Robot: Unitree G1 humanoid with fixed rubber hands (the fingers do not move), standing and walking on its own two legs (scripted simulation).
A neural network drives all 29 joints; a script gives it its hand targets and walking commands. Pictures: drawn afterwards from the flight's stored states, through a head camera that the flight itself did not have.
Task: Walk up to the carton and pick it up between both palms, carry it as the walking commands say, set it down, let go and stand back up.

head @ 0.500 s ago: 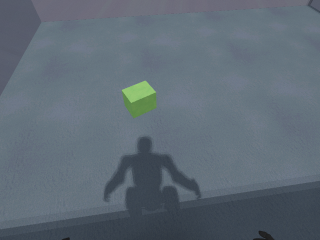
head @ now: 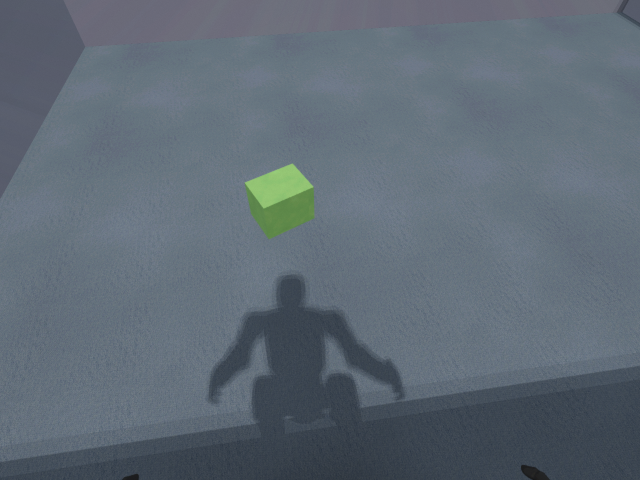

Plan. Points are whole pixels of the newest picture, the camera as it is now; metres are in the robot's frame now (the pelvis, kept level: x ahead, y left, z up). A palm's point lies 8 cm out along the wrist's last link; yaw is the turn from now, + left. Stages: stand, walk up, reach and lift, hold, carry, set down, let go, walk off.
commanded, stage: walk up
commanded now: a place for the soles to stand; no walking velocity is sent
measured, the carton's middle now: (280, 201) +1.22 +0.15 -0.69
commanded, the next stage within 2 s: none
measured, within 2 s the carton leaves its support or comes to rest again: neither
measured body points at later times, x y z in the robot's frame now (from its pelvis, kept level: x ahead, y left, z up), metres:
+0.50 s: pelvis +0.11 +0.05 -0.02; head +0.14 +0.06 +0.43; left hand +0.17 +0.37 -0.14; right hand +0.19 -0.27 -0.13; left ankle +0.08 +0.13 -0.75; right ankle +0.19 -0.08 -0.71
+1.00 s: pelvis +0.28 +0.07 -0.04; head +0.28 +0.09 +0.41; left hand +0.32 +0.40 -0.16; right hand +0.37 -0.26 -0.12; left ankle +0.32 +0.19 -0.75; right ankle +0.32 -0.07 -0.70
